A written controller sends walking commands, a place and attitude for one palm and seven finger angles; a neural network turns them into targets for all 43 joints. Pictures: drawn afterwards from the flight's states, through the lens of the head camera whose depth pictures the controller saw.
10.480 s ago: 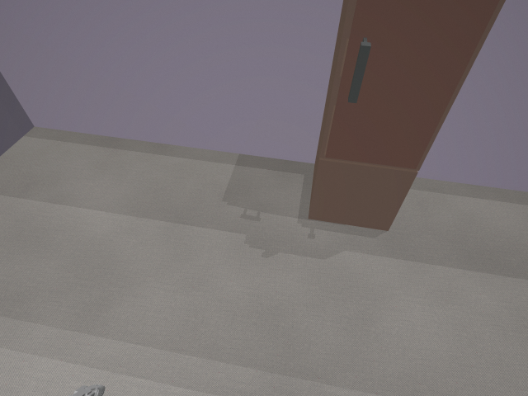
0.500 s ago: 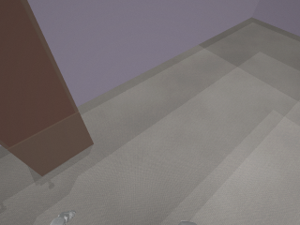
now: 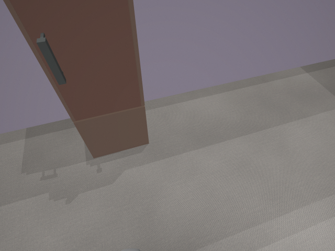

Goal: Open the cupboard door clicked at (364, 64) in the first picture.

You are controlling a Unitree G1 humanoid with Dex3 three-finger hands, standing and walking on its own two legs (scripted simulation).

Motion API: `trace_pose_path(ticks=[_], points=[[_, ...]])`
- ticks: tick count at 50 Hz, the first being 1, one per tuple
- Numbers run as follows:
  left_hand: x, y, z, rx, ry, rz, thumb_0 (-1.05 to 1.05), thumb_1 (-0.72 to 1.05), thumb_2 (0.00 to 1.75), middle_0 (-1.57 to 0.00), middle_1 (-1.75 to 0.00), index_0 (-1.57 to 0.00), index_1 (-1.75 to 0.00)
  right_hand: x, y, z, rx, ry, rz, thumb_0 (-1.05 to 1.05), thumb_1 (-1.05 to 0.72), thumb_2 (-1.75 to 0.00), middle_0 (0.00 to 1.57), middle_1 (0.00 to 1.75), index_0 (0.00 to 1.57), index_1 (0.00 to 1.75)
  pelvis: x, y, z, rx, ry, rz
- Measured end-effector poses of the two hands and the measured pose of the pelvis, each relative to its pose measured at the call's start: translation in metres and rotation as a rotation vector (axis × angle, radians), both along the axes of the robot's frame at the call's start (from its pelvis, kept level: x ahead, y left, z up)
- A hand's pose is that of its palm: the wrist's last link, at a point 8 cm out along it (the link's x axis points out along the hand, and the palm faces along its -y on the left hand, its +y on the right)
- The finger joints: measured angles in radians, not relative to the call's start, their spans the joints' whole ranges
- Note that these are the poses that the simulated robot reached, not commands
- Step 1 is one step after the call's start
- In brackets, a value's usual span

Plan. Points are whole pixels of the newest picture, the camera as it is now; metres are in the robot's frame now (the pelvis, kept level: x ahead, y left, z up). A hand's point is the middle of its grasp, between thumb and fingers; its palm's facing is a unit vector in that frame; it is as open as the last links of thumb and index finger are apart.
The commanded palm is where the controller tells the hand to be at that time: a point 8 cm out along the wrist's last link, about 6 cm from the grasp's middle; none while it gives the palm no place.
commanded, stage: turn to face it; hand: left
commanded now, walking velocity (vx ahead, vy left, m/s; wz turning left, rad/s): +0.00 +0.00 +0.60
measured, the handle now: (52, 59) +0.70 +0.47 +0.03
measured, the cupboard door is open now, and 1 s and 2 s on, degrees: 0 0 0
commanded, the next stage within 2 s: take the last steps up to it in 0.60 s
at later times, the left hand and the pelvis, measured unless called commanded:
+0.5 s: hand out of the picture +0.06 +0.21 -0.14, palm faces +0.26 -0.92 -0.29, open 7.4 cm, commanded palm none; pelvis -0.01 -0.02 +0.00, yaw +15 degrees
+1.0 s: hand out of the picture -0.12 +0.19 -0.17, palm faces +0.43 -0.88 -0.18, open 7.4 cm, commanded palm none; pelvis -0.02 +0.02 +0.01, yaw +23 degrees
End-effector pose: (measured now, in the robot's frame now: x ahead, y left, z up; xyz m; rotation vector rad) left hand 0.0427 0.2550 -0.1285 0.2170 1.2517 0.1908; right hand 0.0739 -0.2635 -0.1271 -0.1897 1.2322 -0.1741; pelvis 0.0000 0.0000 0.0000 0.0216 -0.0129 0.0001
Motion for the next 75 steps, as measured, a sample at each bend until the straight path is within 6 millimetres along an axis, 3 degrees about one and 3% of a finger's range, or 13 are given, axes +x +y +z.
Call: trace_pose_path(ticks=[5, 11, 17, 24, 36, 45, 49, 53, 57, 61, 66, 70, 75], points=[[-0.032, 0.032, -0.018, -0.002, 0.067, 0.097, 0.01, 0.91, 0.9, -0.21, -0.3, -0.2, -0.3, 0.035, 0.024, 0.008, -0.038, -0.094, 0.093, 0.01, -0.91, -0.9, 0.2, 0.3, 0.2, 0.3, -0.002, 0.017, -0.009, -0.017, -0.002, 0.049], [-0.028, 0.042, -0.002, -0.004, 0.001, 0.15, 0.01, 0.91, 0.9, -0.2, -0.3, -0.2, -0.3, 0.043, 0.042, 0.018, -0.035, -0.088, 0.157, 0.01, -0.91, -0.9, 0.2, 0.3, 0.2, 0.3, -0.003, 0.021, 0.005, -0.039, -0.001, 0.117], [-0.01, 0.031, 0.012, 0.011, -0.091, 0.169, 0.01, 0.91, 0.9, -0.2, -0.3, -0.2, -0.3, 0.04, 0.044, 0.011, 0.004, -0.063, 0.188, 0.01, -0.91, -0.9, 0.21, 0.3, 0.2, 0.3, -0.005, 0.012, 0.007, -0.037, -0.004, 0.179], [-0.003, -0.001, 0.02, 0.052, -0.188, 0.181, 0.0, 0.91, 0.9, -0.2, -0.3, -0.2, -0.3, 0.034, 0.021, -0.018, 0.057, -0.023, 0.201, 0.01, -0.91, -0.9, 0.21, 0.3, 0.2, 0.3, -0.008, -0.016, -0.004, -0.012, -0.013, 0.242], [-0.088, -0.037, 0.018, 0.009, -0.066, 0.334, 0.0, 0.91, 0.9, -0.21, -0.3, -0.21, -0.3, 0.024, 0.008, -0.011, 0.032, 0.088, 0.294, 0.01, -0.91, -0.9, 0.2, 0.3, 0.2, 0.3, -0.019, -0.025, 0.008, 0.009, -0.014, 0.355], [-0.178, -0.029, -0.02, -0.088, 0.091, 0.475, 0.0, 0.91, 0.9, -0.21, -0.3, -0.2, -0.3, 0.034, 0.057, -0.001, -0.02, 0.023, 0.408, 0.01, -0.91, -0.9, 0.2, 0.3, 0.2, 0.3, -0.031, 0.006, -0.003, -0.037, -0.005, 0.402], [-0.189, -0.022, -0.016, -0.125, 0.164, 0.471, 0.01, 0.91, 0.9, -0.2, -0.3, -0.2, -0.3, 0.021, 0.077, 0.009, -0.009, 0.018, 0.39, 0.01, -0.91, -0.9, 0.2, 0.3, 0.2, 0.3, -0.023, 0.019, 0.007, -0.046, -0.017, 0.399], [-0.17, -0.011, -0.008, -0.136, 0.138, 0.462, 0.01, 0.91, 0.9, -0.2, -0.3, -0.2, -0.3, 0.003, 0.087, 0.011, 0.004, 0.085, 0.367, 0.01, -0.91, -0.9, 0.2, 0.3, 0.2, 0.3, -0.01, 0.03, 0.015, -0.05, -0.017, 0.405], [-0.132, 0.001, -0.007, -0.129, 0.102, 0.445, 0.01, 0.91, 0.9, -0.2, -0.3, -0.2, -0.3, -0.014, 0.09, 0.006, 0.016, 0.166, 0.326, 0.01, -0.91, -0.9, 0.2, 0.3, 0.2, 0.3, 0.009, 0.037, 0.015, -0.041, -0.014, 0.402], [-0.074, 0.011, -0.007, -0.119, 0.055, 0.402, 0.01, 0.91, 0.9, -0.2, -0.3, -0.2, -0.3, -0.025, 0.088, 0.0, 0.025, 0.252, 0.273, 0.01, -0.91, -0.9, 0.2, 0.3, 0.2, 0.3, 0.034, 0.039, 0.011, -0.031, -0.01, 0.394], [0.021, 0.021, -0.009, -0.093, -0.038, 0.322, 0.01, 0.91, 0.9, -0.2, -0.3, -0.2, -0.3, -0.021, 0.075, -0.012, 0.031, 0.355, 0.207, 0.01, -0.91, -0.9, 0.21, 0.3, 0.2, 0.3, 0.078, 0.036, -0.001, -0.026, -0.005, 0.378], [0.079, 0.023, -0.013, -0.055, -0.153, 0.312, 0.0, 0.91, 0.9, -0.2, -0.3, -0.2, -0.3, 0.009, 0.063, -0.026, 0.03, 0.406, 0.203, 0.01, -0.91, -0.9, 0.21, 0.3, 0.2, 0.3, 0.113, 0.03, -0.015, -0.026, -0.016, 0.389], [0.09, 0.016, -0.005, -0.055, -0.137, 0.381, 0.0, 0.92, 0.9, -0.2, -0.3, -0.2, -0.3, 0.103, 0.068, -0.02, 0.014, 0.271, 0.271, 0.01, -0.91, -0.9, 0.2, 0.3, 0.2, 0.3, 0.145, 0.035, -0.003, -0.038, -0.022, 0.408]])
